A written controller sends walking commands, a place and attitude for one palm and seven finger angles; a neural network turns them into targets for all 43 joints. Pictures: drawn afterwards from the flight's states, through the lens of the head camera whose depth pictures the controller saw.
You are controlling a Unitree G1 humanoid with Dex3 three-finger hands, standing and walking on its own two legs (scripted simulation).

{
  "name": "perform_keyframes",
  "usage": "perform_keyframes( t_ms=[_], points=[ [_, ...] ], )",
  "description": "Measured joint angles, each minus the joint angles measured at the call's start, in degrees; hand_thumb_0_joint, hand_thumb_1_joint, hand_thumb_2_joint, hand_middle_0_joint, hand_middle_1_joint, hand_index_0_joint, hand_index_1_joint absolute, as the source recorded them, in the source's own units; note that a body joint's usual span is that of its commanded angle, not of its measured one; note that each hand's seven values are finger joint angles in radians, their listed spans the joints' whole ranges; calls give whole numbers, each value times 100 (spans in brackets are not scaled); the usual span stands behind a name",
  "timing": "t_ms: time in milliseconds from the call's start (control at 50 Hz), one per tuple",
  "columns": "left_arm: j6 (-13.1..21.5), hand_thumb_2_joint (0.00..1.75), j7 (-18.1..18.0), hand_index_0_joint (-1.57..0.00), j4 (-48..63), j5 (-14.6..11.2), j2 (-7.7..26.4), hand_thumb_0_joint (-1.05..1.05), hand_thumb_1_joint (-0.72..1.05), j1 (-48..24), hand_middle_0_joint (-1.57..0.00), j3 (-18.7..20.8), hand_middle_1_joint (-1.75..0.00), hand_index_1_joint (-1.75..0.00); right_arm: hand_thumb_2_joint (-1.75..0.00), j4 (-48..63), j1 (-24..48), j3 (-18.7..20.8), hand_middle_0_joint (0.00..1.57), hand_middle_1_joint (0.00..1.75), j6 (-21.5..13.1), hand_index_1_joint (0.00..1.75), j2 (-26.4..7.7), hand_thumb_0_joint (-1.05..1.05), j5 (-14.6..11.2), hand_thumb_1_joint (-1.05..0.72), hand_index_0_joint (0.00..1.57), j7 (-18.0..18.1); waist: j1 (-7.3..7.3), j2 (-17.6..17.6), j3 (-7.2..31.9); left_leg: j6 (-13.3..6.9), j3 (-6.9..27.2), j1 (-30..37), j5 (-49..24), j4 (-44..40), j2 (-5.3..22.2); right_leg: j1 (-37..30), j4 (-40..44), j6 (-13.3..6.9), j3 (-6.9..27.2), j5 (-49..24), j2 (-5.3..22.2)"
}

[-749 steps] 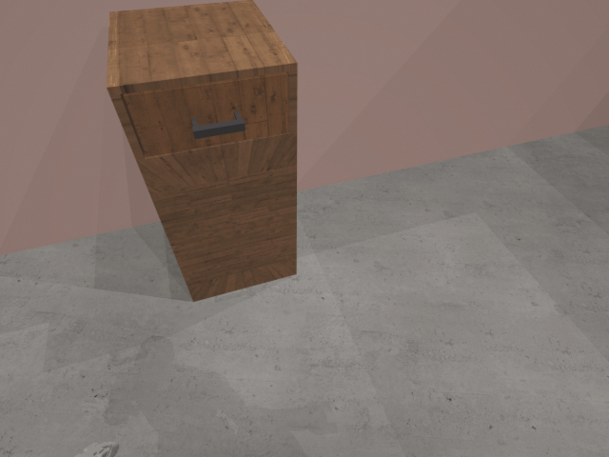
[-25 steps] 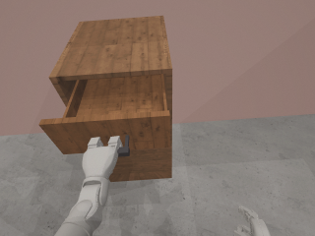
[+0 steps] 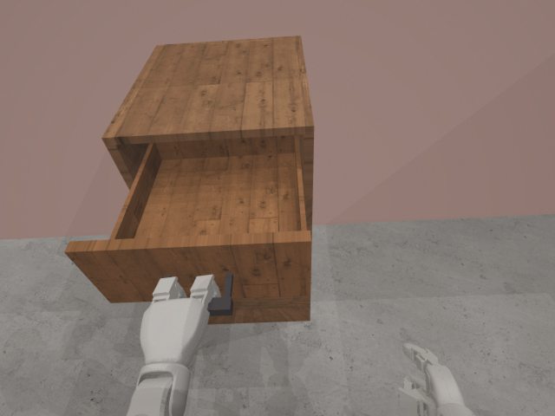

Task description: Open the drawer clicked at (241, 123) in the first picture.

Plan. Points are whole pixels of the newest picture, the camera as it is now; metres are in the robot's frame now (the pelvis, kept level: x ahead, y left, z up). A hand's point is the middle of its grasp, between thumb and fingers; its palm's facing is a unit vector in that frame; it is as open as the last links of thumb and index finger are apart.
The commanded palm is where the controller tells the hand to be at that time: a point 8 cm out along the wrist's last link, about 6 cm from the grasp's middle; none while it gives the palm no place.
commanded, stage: pull the drawer open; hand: left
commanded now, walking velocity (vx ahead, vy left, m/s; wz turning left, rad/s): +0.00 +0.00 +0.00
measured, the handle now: (195, 294) +0.29 +0.17 +0.01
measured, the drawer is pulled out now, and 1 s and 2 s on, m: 0.25 0.30 0.29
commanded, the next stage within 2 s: open the thumb to release the handle in 0.60 s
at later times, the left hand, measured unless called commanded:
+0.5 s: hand (186, 369) +0.19 +0.16 -0.01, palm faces +0.01 -0.17 -0.99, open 5.8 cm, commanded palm +0.13 +0.16 +0.04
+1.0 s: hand (188, 362) +0.20 +0.16 -0.01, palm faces +0.05 -0.16 -0.99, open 7.9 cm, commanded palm +0.16 +0.17 +0.04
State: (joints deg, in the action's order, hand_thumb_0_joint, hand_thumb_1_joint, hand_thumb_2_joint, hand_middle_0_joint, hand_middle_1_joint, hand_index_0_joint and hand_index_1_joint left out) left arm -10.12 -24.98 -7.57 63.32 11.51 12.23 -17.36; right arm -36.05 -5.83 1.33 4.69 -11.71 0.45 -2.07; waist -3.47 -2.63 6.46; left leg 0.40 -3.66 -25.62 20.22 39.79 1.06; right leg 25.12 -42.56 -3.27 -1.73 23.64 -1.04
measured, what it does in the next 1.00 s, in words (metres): stands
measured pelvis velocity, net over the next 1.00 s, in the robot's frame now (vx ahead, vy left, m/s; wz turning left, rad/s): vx -0.01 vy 0.00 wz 0.00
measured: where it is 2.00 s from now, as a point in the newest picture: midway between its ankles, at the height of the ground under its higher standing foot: outside the picture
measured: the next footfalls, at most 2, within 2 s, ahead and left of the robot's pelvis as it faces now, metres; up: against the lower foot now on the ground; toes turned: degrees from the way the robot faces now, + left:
none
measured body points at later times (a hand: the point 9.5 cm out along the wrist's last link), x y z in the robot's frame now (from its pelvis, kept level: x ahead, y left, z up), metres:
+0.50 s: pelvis -0.01 -0.01 +0.00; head -0.01 -0.04 +0.44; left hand +0.18 +0.16 +0.04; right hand +0.20 -0.21 -0.10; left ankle +0.00 +0.13 -0.72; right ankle -0.02 -0.08 -0.72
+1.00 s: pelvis -0.01 +0.00 -0.01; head +0.00 -0.04 +0.44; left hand +0.19 +0.16 +0.04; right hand +0.21 -0.21 -0.11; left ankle +0.00 +0.13 -0.72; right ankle -0.02 -0.08 -0.72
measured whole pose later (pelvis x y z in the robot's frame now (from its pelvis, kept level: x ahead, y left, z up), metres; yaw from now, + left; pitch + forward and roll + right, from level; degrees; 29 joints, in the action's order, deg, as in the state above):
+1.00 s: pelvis -0.01 +0.00 -0.01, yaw +0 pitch +6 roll +2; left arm -9.8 -27.6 -0.9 63.7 11.8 19.8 -18.1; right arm -36.8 -4.8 0.8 4.1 -11.7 0.9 -1.7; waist -4.5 -2.9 6.1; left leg 0.7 -3.5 -27.3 20.8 42.3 1.3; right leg 27.0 -45.4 -3.6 -1.7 24.4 -1.3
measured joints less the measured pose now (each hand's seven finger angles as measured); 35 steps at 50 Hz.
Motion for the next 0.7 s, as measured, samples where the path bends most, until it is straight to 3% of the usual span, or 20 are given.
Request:
perform_keyframes(
  t_ms=[460, 700],
  points=[
    [168, 79, -34, -40, 665, 45, 73, 4, 72, 825, -30, 16, -135, -132, -90, 87, -7, -43, 20, 30, -89, 29, -2, 1, 72, -91, 20, -61, -53, -36, -83, 46, 32, -45, -20, 168, 51, 49, -175, -66, -27, -8, -49],
    [346, 75, -38, -38, 1197, -7, 43, 5, 73, 1423, -26, 286, -135, -129, -90, 275, -108, -41, 20, 30, -140, 29, -27, 1, 122, -91, 20, -309, 80, 2, 43, 50, -85, -242, 164, 386, 112, 298, -390, -65, 97, 119, -105]
  ],
)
